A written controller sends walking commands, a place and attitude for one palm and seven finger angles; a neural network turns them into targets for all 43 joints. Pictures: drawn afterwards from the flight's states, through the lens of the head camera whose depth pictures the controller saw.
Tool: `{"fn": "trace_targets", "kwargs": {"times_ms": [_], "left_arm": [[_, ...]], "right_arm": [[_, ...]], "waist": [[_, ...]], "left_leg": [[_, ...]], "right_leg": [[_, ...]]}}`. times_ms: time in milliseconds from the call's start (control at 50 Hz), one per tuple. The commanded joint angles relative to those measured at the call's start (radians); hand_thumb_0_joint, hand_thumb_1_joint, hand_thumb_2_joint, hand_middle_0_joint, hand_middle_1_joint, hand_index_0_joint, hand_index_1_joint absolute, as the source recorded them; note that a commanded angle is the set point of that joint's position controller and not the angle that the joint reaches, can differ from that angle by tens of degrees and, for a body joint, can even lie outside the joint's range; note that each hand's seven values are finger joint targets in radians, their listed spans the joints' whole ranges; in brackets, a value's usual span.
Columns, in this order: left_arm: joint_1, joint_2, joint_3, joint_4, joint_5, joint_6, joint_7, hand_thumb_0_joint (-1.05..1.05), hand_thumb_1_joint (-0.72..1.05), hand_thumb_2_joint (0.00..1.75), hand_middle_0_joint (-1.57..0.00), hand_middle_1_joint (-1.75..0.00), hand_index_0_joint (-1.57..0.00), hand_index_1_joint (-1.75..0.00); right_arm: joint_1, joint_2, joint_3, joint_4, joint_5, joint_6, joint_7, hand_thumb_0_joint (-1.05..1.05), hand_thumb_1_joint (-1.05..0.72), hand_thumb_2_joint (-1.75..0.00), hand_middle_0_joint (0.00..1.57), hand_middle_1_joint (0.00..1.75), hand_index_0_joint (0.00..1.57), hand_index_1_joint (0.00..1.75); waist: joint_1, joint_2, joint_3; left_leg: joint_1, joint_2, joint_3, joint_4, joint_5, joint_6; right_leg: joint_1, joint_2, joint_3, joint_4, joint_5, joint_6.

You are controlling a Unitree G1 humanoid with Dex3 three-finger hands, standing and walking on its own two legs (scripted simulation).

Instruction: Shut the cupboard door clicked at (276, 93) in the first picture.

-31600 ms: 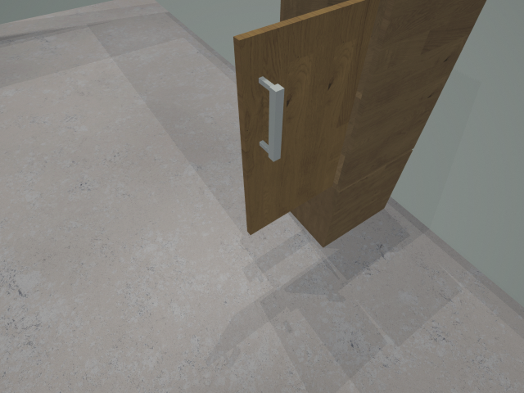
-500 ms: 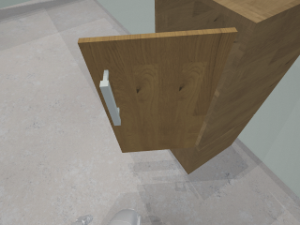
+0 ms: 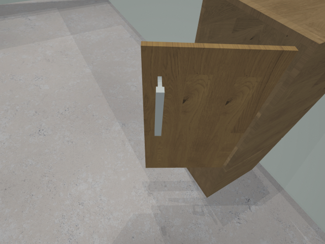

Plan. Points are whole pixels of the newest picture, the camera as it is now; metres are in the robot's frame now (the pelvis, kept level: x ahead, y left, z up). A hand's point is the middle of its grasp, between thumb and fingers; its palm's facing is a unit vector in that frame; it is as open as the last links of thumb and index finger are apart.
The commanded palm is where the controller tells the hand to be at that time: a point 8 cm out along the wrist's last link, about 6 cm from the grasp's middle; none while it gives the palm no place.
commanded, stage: come to a stop and stand still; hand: left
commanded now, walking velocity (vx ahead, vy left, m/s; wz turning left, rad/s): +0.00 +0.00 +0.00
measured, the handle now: (158, 108) +0.43 +0.06 +0.08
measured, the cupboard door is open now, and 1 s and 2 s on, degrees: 62 62 62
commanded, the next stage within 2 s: look again from close up in 0.60 s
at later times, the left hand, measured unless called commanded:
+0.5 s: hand out of the picture -0.02 +0.15 -0.17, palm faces +0.00 -0.98 -0.18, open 7.3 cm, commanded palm none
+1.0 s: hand out of the picture +0.02 +0.21 -0.16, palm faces +0.03 -0.95 -0.30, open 7.4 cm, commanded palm none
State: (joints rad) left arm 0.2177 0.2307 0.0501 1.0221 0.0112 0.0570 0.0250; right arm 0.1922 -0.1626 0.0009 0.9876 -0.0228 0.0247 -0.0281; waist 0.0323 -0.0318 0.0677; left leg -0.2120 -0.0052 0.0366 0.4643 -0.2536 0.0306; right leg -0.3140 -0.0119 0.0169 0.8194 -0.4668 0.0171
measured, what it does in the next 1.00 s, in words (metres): steps on the spot: right foot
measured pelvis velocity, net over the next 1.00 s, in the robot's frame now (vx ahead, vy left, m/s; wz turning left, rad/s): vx -0.02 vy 0.00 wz -0.01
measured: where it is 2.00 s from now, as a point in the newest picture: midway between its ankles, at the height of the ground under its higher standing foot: outside the picture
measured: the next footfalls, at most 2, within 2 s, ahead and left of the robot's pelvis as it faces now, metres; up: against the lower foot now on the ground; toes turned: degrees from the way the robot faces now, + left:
right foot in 0.08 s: -0.02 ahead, -0.12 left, +0.00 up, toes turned +0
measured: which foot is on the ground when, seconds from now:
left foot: down 0.00-1.00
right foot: up 0.00-0.06, down 0.08-1.00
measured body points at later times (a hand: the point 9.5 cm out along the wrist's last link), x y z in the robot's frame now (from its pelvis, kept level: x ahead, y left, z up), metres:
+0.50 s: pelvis -0.03 -0.02 +0.00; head -0.02 -0.01 +0.45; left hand -0.02 +0.21 -0.16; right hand -0.07 -0.24 -0.15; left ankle +0.00 +0.10 -0.74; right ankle -0.06 -0.12 -0.74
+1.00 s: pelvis -0.02 +0.00 +0.00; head -0.04 -0.01 +0.44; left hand +0.02 +0.26 -0.14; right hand +0.06 -0.26 -0.15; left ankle +0.00 +0.10 -0.74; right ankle -0.06 -0.12 -0.74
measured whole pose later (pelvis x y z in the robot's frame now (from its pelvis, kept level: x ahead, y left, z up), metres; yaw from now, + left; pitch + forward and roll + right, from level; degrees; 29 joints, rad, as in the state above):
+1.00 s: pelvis -0.02 +0.00 +0.00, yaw +0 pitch -2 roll +0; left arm 0.27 0.24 0.01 1.01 0.02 -0.03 0.04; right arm 0.19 -0.24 -0.03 1.01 -0.02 -0.03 -0.02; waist 0.01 0.02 -0.01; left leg -0.23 0.00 0.04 0.51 -0.25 0.02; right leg -0.14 0.00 0.00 0.51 -0.33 -0.01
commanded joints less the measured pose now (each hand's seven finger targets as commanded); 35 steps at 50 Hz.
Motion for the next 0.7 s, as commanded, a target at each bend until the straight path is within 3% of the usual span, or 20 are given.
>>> {"fn": "trace_targets", "kwargs": {"times_ms": [0,20,40,60,80,100,120,140,160,180,280,340,380,480,660,680], "left_arm": [[0.043,0.037,-0.007,-0.026,-0.003,-0.029,0.0,0.0,0.9,0.9,-0.2,-0.3,-0.2,-0.3],[0.078,0.036,-0.008,-0.007,-0.002,-0.035,0.003,0.0,0.9,0.9,-0.2,-0.3,-0.2,-0.3],[0.095,0.052,-0.009,0.008,0.002,-0.044,0.008,0.0,0.9,0.9,-0.2,-0.3,-0.2,-0.3],[0.075,0.068,-0.012,0.013,0.004,-0.054,0.01,0.0,0.9,0.9,-0.2,-0.3,-0.2,-0.3],[0.042,0.086,-0.013,0.013,0.002,-0.057,0.008,0.0,0.9,0.9,-0.2,-0.3,-0.2,-0.3],[0.026,0.091,-0.019,0.008,0.001,-0.055,0.006,0.0,0.9,0.9,-0.2,-0.3,-0.2,-0.3],[0.027,0.068,-0.019,0.02,0.001,-0.063,0.006,0.0,0.9,0.9,-0.2,-0.3,-0.2,-0.3],[0.041,0.051,-0.023,0.032,-0.002,-0.068,0.009,0.0,0.9,0.9,-0.2,-0.3,-0.2,-0.3],[0.055,0.045,-0.028,0.038,-0.005,-0.07,0.011,0.0,0.9,0.9,-0.2,-0.3,-0.2,-0.3],[0.054,0.037,-0.028,0.043,-0.004,-0.07,0.012,0.0,0.9,0.9,-0.2,-0.3,-0.2,-0.3],[0.073,0.027,-0.03,0.06,-0.005,-0.063,0.013,0.0,0.9,0.9,-0.2,-0.3,-0.2,-0.3],[0.084,0.021,-0.032,0.066,-0.007,-0.062,0.012,0.0,0.9,0.9,-0.2,-0.3,-0.2,-0.3],[0.091,0.016,-0.032,0.071,-0.005,-0.062,0.011,0.0,0.9,0.9,-0.2,-0.3,-0.2,-0.3],[0.104,0.003,-0.034,0.08,-0.005,-0.063,0.011,0.0,0.9,0.9,-0.2,-0.3,-0.2,-0.3],[0.14,-0.023,-0.038,0.103,-0.007,-0.071,0.014,0.0,0.9,0.9,-0.2,-0.3,-0.2,-0.3],[0.098,0.198,-0.045,-0.01,0.016,-0.104,0.014,0.0,0.9,0.9,-0.2,-0.3,-0.2,-0.3]], "right_arm": [[0.037,-0.174,-0.045,-0.014,0.009,-0.022,-0.014,0.0,-0.9,-0.9,0.2,0.3,0.2,0.3],[0.036,-0.164,-0.044,-0.007,0.015,-0.023,-0.013,0.0,-0.9,-0.9,0.2,0.3,0.2,0.3],[0.043,-0.14,-0.042,-0.001,0.022,-0.025,-0.009,0.0,-0.9,-0.9,0.2,0.3,0.2,0.3],[0.05,-0.11,-0.037,0.001,0.027,-0.024,-0.005,0.0,-0.9,-0.9,0.2,0.3,0.2,0.3],[0.061,-0.088,-0.031,0.014,0.027,-0.021,0.002,0.0,-0.9,-0.9,0.2,0.3,0.2,0.3],[0.083,-0.092,-0.029,0.026,0.021,-0.022,0.007,0.0,-0.9,-0.9,0.2,0.3,0.2,0.3],[0.091,-0.093,-0.028,0.043,0.013,-0.026,0.005,0.0,-0.9,-0.9,0.2,0.3,0.2,0.3],[0.091,-0.107,-0.028,0.06,0.013,-0.031,0.002,0.0,-0.9,-0.9,0.2,0.3,0.2,0.3],[0.104,-0.113,-0.028,0.07,0.016,-0.034,0.001,0.0,-0.9,-0.9,0.2,0.3,0.2,0.3],[0.113,-0.102,-0.026,0.08,0.017,-0.035,0.001,0.0,-0.9,-0.9,0.2,0.3,0.2,0.3],[0.131,-0.087,-0.017,0.117,0.014,-0.029,0.001,0.0,-0.9,-0.9,0.2,0.3,0.2,0.3],[0.143,-0.08,-0.016,0.128,0.012,-0.026,-0.001,0.0,-0.9,-0.9,0.2,0.3,0.2,0.3],[0.155,-0.072,-0.016,0.134,0.013,-0.024,-0.002,0.0,-0.9,-0.9,0.2,0.3,0.2,0.3],[0.173,-0.067,-0.019,0.138,0.012,-0.024,-0.005,0.0,-0.9,-0.9,0.2,0.3,0.2,0.3],[0.17,-0.07,-0.017,0.138,0.015,-0.037,-0.012,0.0,-0.9,-0.9,0.2,0.3,0.2,0.3],[0.081,-0.194,-0.032,0.0,0.003,-0.064,0.005,0.0,-0.9,-0.9,0.2,0.3,0.2,0.3]], "waist": [[-0.016,0.146,-0.109],[-0.001,0.113,-0.118],[-0.005,0.044,-0.109],[-0.028,-0.032,-0.077],[-0.044,-0.067,-0.033],[-0.057,-0.019,-0.021],[-0.055,-0.054,-0.045],[-0.046,-0.087,-0.058],[-0.044,-0.085,-0.071],[-0.042,-0.085,-0.041],[-0.036,-0.009,0.04],[-0.038,0.032,0.053],[-0.037,0.016,0.064],[-0.04,0.009,0.059],[-0.042,0.023,0.001],[-0.058,0.104,0.058]], "left_leg": [[0.076,0.235,-0.179,-0.113,0.465,0.115],[0.044,0.207,-0.171,-0.089,0.39,0.086],[-0.004,0.157,-0.147,-0.062,0.271,0.041],[-0.023,0.103,-0.098,-0.059,0.135,-0.003],[-0.001,0.07,-0.074,-0.085,0.054,-0.022],[0.048,0.059,-0.078,-0.107,0.074,-0.026],[0.075,0.075,-0.074,-0.105,0.181,-0.024],[0.094,0.093,-0.075,-0.098,0.228,-0.019],[0.097,0.099,-0.079,-0.107,0.225,-0.016],[0.079,0.1,-0.078,-0.12,0.209,-0.014],[0.045,0.091,-0.074,-0.157,0.1,-0.019],[0.038,0.087,-0.072,-0.165,0.071,-0.023],[0.032,0.089,-0.068,-0.164,0.058,-0.022],[0.038,0.089,-0.067,-0.16,0.048,-0.022],[0.078,0.104,-0.078,-0.144,0.144,-0.016],[0.025,0.06,-0.113,-0.079,0.289,-0.016]], "right_leg": [[0.122,-0.007,-0.015,-0.27,0.126,-0.002],[0.195,-0.011,0.001,-0.394,0.243,-0.008],[0.241,-0.049,0.078,-0.473,0.332,-0.025],[0.21,-0.127,0.154,-0.508,0.35,-0.057],[0.142,-0.171,0.161,-0.533,0.317,-0.086],[0.08,-0.166,0.147,-0.522,0.271,-0.087],[0.101,-0.115,0.121,-0.484,0.381,-0.073],[0.124,-0.099,0.101,-0.47,0.443,-0.064],[0.144,-0.099,0.096,-0.48,0.434,-0.058],[0.146,-0.095,0.084,-0.491,0.406,-0.056],[0.11,-0.084,0.095,-0.539,0.247,-0.055],[0.096,-0.083,0.105,-0.549,0.22,-0.058],[0.096,-0.08,0.1,-0.56,0.205,-0.056],[0.085,-0.076,0.103,-0.565,0.185,-0.056],[0.11,-0.073,0.094,-0.529,0.304,-0.054],[0.092,-0.072,0.046,-0.482,0.391,-0.073]]}}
